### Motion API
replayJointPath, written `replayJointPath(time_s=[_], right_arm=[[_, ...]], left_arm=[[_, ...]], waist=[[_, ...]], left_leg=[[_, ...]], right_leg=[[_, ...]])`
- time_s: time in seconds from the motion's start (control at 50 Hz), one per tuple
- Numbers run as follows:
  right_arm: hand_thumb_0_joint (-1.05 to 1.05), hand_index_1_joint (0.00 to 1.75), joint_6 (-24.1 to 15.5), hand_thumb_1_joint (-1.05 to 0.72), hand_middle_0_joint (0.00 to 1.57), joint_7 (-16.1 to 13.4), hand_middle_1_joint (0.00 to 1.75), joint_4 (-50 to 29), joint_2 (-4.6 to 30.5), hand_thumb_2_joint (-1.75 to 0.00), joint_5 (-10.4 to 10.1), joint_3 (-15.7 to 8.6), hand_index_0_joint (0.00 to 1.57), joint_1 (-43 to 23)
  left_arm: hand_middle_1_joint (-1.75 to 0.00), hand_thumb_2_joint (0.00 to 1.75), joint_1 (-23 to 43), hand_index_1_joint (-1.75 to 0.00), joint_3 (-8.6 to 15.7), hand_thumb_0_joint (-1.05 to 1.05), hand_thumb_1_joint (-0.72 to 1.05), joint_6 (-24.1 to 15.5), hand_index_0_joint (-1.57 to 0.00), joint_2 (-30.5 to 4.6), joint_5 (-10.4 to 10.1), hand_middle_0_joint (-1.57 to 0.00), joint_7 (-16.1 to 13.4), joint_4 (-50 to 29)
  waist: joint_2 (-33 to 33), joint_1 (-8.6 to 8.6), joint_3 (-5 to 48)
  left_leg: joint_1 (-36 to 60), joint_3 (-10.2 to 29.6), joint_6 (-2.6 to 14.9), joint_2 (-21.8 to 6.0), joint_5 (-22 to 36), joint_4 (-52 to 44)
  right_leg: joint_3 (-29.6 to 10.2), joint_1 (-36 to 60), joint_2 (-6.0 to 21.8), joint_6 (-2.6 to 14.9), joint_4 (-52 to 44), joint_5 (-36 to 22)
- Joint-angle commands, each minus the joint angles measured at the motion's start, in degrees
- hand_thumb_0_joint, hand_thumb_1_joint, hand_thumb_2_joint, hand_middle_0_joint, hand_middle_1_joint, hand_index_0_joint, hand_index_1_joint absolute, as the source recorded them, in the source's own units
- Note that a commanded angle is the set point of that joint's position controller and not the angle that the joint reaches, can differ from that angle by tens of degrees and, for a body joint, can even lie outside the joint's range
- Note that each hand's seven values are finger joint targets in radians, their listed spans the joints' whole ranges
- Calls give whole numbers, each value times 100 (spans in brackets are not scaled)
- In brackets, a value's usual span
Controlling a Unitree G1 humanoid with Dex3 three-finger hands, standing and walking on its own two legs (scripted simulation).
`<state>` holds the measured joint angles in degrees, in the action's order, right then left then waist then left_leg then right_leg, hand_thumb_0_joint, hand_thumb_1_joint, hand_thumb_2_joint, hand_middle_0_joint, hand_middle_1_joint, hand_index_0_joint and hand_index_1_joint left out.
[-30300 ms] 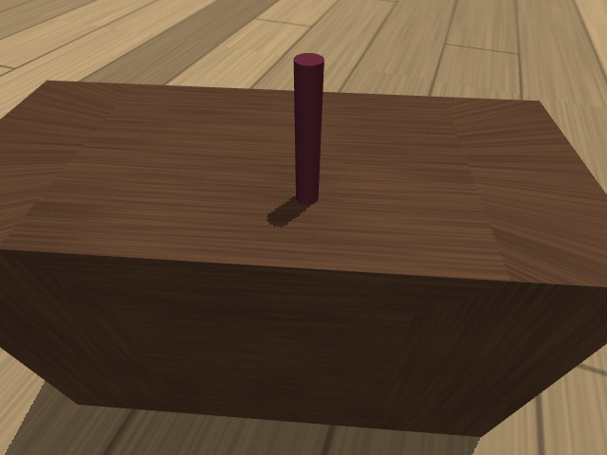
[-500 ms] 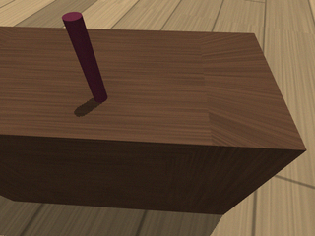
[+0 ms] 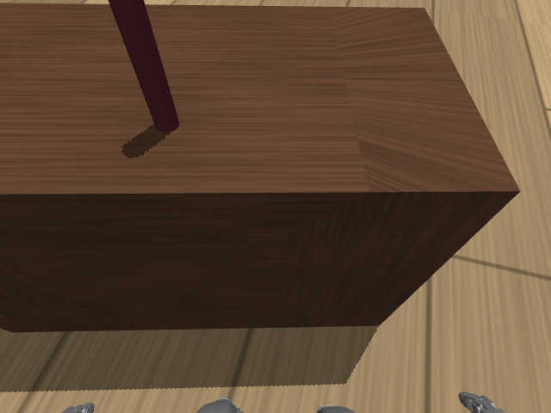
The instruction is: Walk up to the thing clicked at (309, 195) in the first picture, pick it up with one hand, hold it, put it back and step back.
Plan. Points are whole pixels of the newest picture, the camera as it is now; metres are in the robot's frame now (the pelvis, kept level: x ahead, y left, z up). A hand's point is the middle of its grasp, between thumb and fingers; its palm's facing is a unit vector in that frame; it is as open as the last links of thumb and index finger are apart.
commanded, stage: step back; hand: left
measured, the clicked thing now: (145, 59) +0.58 +0.20 +0.17
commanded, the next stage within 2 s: none
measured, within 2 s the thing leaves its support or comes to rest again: neither
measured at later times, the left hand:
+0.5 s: hand out of the picture -0.01 +0.29 -0.14, palm faces +0.08 -0.92 -0.38, open 7.4 cm
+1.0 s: hand out of the picture -0.21 +0.24 -0.12, palm faces +0.00 -0.90 -0.43, open 7.4 cm
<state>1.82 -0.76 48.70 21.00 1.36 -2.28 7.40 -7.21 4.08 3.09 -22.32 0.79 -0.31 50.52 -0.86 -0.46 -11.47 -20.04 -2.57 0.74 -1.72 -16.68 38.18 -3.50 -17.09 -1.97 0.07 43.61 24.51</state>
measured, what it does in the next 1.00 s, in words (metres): walks backwards: right foot, then left foot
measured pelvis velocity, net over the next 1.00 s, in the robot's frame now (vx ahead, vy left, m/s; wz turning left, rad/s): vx -0.27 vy -0.03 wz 0.00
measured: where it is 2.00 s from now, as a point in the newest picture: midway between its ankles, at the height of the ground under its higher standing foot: outside the picture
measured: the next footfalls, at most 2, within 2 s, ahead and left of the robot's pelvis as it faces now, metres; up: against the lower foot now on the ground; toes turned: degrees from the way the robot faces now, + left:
right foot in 0.02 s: +0.02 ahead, -0.12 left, +0.00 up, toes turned +3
left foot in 0.38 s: -0.05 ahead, +0.13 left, +0.00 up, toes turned +2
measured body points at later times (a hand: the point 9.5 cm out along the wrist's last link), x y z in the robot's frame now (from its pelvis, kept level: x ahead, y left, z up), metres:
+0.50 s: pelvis -0.12 +0.02 +0.00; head -0.07 +0.04 +0.45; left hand -0.02 +0.34 -0.12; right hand +0.01 -0.29 -0.10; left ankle -0.09 +0.13 -0.72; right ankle -0.08 -0.12 -0.67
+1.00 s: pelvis -0.27 -0.03 +0.01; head -0.22 -0.06 +0.45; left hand -0.21 +0.29 -0.09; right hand -0.17 -0.36 -0.12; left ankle -0.26 +0.11 -0.65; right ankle -0.25 -0.15 -0.72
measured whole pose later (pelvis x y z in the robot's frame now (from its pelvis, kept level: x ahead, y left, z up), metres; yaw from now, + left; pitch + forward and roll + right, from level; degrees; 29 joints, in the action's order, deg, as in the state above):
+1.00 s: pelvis -0.27 -0.03 +0.01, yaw +0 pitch -2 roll +2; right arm 2.5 -1.5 49.4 24.5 0.4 -3.3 11.2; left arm -13.3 4.2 3.1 -20.2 2.6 0.1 48.7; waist 1.1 1.4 -7.6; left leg -28.3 6.6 -0.8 6.0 -27.0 62.6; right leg -1.5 -16.7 2.1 0.6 36.8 18.4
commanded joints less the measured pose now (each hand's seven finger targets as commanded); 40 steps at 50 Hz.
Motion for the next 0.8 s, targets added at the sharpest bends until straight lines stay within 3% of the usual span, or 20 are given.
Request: replayJointPath(time_s=[0.0,0.02,0.04,0.08,0.12,0.2,0.26,0.3,0.34,0.36,0.38,0.4,0.42,0.46,0.48,0.56,0.64,0.74,0.76,0.78], right_arm=[[0,30,4,-90,20,-63,30,-413,1327,-90,-156,-316,20,-24],[0,30,-2,-90,20,-64,30,-515,1061,-90,-211,-259,20,-187],[0,30,53,-90,20,-149,30,-437,1224,-90,-159,-333,20,-326],[0,30,55,-90,20,-151,30,-214,1359,-90,-234,-344,20,183],[0,30,-26,-90,20,-163,30,-191,1244,-90,-219,-272,20,293],[0,30,-67,-90,20,-168,30,-302,1193,-90,-143,-235,20,177],[0,30,-101,-90,20,-139,30,-362,1161,-90,-88,-260,20,151],[0,30,-109,-90,20,-96,30,-247,1162,-90,-51,-302,20,530],[0,30,-146,-90,20,-47,30,-98,1194,-90,-30,-374,20,788],[0,30,-172,-90,20,-49,30,-150,1420,-90,50,-444,20,772],[0,30,-189,-90,20,-25,30,-241,1951,-90,104,-547,20,574],[0,30,-181,-90,20,5,30,-302,2369,-90,50,-622,20,471],[0,30,-196,-90,20,-14,30,-296,2176,-90,66,-598,20,274],[0,30,-197,-90,20,-70,30,-419,1613,-90,77,-422,20,-349],[0,30,-202,-90,20,-89,30,-462,1562,-90,56,-418,20,-390],[0,30,-204,-90,20,-116,30,-471,1422,-90,31,-435,20,46],[0,30,-158,-90,20,-104,30,-545,1602,-90,37,-479,20,157],[0,30,17,-90,20,-56,30,-662,1840,-90,23,-534,20,-220],[0,30,39,-90,20,-44,30,-664,1679,-90,-11,-473,20,-256],[0,30,47,-90,20,-31,30,-704,1352,-90,-49,-382,20,-156]], left_arm=[[-30,90,-671,-30,403,0,90,-269,-20,-1219,164,-20,-72,-307],[-30,90,-432,-30,527,0,90,-273,-20,-1796,92,-20,-57,-446],[-30,90,-237,-30,545,0,90,-298,-20,-2021,140,-20,-53,-615],[-30,90,197,-30,421,0,90,-299,-20,-1442,34,-20,-88,-781],[-30,90,281,-30,391,0,90,-271,-20,-1230,75,-20,-118,-846],[-30,90,-301,-30,369,0,90,-251,-20,-1131,108,-20,-181,-903],[-30,90,-441,-30,373,0,90,-206,-20,-1230,89,-20,-190,-952],[-30,90,-88,-30,374,0,90,-164,-20,-1363,51,-20,-152,-1087],[-30,90,93,-30,335,0,90,-98,-20,-1349,-1,-20,-102,-1146],[-30,90,54,-30,282,0,90,-76,-20,-1161,-16,-20,-82,-1188],[-30,90,10,-30,225,0,90,-78,-20,-890,-40,-20,-78,-1222],[-30,90,329,-30,347,0,90,-68,-20,-1132,-5,-20,-171,-1176],[-30,90,264,-30,389,0,90,-49,-20,-1204,48,-20,-198,-1065],[-30,90,-261,-30,377,0,90,-41,-20,-1090,-48,-20,-171,-821],[-30,90,-488,-30,415,0,90,-42,-20,-1135,-53,-20,-140,-731],[-30,90,-543,-30,421,0,90,-60,-20,-1039,26,-20,-62,-745],[-30,90,-506,-30,362,0,90,-83,-20,-997,23,-20,-17,-785],[-30,90,-1530,-30,420,0,90,-105,-20,-1010,36,-20,62,-191],[-30,90,-1719,-30,448,0,90,-119,-20,-1043,90,-20,49,-106],[-30,90,-1562,-30,519,0,90,-150,-20,-1343,193,-20,43,-220]], waist=[[174,137,1584],[-1166,203,1302],[-1389,372,1066],[-483,5,1024],[-670,-14,1156],[-751,367,1393],[-970,434,1500],[-1108,163,1504],[-864,-53,1542],[-326,-69,1531],[1017,-66,1446],[1390,-292,1385],[955,-192,1283],[507,245,1054],[765,316,987],[849,17,1222],[1124,-141,1399],[1330,249,1574],[1091,348,1517],[127,292,1194]], left_leg=[[-118,981,486,-575,1117,151],[-794,464,93,540,-685,1239],[-678,958,-5,657,-2166,2683],[-714,1529,-20,693,-1613,3335],[-874,1228,-63,817,-1344,3171],[-1117,966,-221,611,-1447,2052],[-767,675,-163,411,-1382,935],[-42,418,-53,344,-946,193],[805,192,49,395,252,-1028],[962,1033,253,-134,566,-1384],[1176,2753,828,-1370,1102,-1797],[312,3485,1610,-2209,1695,-2040],[226,3387,1691,-2194,1730,-1975],[488,2086,1216,-1471,1977,-1700],[421,1886,1213,-1443,1930,-1643],[1393,1634,1360,-1346,2280,-1367],[1409,1527,1397,-1386,1937,-1319],[162,1307,871,-1088,62,-1303],[-213,1187,630,-917,-349,-953],[-1037,928,302,-351,-996,-104]], right_leg=[[-655,1225,669,366,-1958,-1770],[-2182,839,1829,1198,-2292,-2461],[-3034,7,2616,1932,-2423,-3069],[-1785,161,1939,1577,-2007,-3663],[-994,591,1468,1218,-1695,-4064],[-1013,1660,1572,1380,-1375,-4475],[-1037,1726,1657,1357,-1208,-4590],[-971,1056,1601,1204,-1145,-3987],[-799,387,1329,885,-869,-2937],[-750,-122,995,587,-472,-2012],[-342,-1159,-14,265,544,-109],[-488,-853,-445,165,1893,1433],[-873,-901,-413,172,2589,1290],[-998,-1278,-422,154,3051,655],[-869,-1227,-398,93,3143,473],[-679,-1350,-316,-214,2549,415],[-277,-798,-97,-255,1201,558],[551,917,40,90,-1363,-413],[355,1100,117,199,-1698,-473],[-1025,975,859,432,-2268,286]])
